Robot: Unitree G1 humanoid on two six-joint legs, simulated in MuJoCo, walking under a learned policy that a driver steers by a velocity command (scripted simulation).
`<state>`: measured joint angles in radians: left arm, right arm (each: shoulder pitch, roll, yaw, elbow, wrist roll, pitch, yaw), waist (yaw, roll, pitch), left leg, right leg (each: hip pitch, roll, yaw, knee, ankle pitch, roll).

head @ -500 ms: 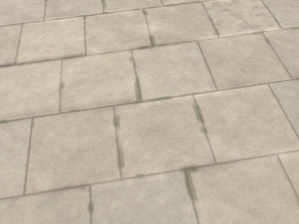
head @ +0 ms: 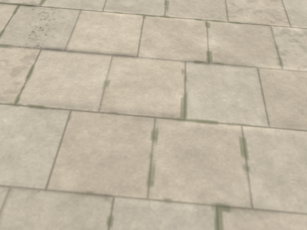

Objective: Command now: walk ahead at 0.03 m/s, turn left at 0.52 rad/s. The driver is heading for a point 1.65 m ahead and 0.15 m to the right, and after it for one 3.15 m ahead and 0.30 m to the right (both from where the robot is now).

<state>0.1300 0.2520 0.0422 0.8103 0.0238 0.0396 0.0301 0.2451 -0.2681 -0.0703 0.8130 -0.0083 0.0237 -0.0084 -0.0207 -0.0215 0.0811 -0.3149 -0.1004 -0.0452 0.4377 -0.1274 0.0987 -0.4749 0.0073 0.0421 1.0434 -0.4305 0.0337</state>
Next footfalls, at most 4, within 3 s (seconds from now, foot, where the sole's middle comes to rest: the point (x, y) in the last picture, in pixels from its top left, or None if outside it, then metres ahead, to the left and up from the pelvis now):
0.28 right None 0.06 -0.13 -0.78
0.70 left None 0.01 0.06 -0.78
1.14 right None -0.03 -0.14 -0.78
1.58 left None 0.11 0.09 -0.78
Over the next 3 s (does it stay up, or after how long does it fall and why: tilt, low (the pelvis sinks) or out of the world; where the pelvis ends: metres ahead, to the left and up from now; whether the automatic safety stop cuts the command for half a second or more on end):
stays up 0.80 0.00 0.01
